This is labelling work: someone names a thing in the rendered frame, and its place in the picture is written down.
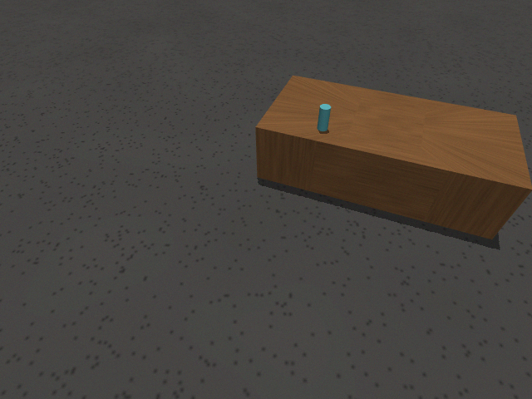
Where can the can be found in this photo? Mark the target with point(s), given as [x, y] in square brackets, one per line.
[323, 117]

